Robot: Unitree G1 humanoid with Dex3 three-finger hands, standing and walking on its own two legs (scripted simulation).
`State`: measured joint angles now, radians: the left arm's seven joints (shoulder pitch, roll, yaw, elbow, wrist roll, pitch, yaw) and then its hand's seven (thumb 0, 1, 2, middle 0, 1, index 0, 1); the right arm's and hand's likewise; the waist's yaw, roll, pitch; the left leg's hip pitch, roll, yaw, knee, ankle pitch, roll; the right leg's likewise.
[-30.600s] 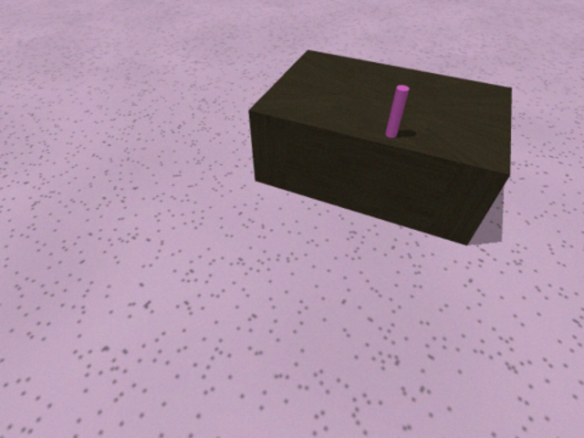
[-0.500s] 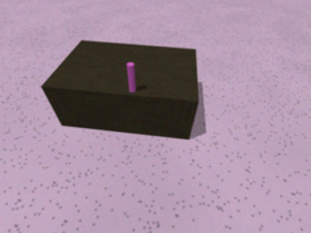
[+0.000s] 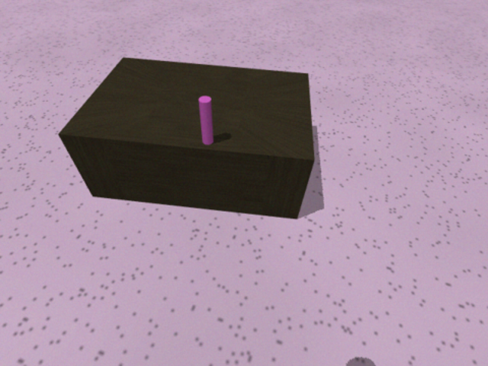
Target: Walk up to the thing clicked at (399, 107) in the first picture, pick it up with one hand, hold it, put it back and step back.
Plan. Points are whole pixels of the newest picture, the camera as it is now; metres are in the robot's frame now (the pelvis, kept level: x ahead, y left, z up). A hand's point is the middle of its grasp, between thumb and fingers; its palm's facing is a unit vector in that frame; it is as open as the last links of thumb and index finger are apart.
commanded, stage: step back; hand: left
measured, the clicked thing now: (206, 121) +1.01 +0.18 -0.24
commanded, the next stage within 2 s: stand in 0.22 s
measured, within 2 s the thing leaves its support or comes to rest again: neither
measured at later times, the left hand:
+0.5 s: hand out of the picture +0.12 +0.24 -0.13, palm faces -0.05 -0.94 -0.33, open 7.4 cm
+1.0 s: hand out of the picture +0.05 +0.25 -0.14, palm faces -0.05 -0.94 -0.34, open 7.4 cm
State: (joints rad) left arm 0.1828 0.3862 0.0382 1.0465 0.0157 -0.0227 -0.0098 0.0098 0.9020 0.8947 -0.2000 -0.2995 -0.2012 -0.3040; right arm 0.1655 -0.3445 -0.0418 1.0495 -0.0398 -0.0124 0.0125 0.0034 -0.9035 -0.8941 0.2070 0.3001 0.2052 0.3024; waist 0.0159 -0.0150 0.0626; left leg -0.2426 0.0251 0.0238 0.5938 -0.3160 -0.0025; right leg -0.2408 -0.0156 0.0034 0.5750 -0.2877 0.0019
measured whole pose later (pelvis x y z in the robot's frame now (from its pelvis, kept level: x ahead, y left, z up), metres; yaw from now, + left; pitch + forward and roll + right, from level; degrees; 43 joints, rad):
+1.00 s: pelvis -0.02 -0.01 +0.02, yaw +0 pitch -2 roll +0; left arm 0.13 0.36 -0.01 1.15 0.01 -0.02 -0.01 0.01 0.90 0.89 -0.20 -0.30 -0.20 -0.30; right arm 0.13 -0.34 -0.02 1.16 -0.02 0.00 0.02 0.00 -0.90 -0.89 0.21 0.30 0.20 0.30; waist -0.01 0.00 0.05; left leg -0.13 0.03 0.03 0.33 -0.15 -0.02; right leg -0.14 -0.01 0.00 0.33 -0.15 0.01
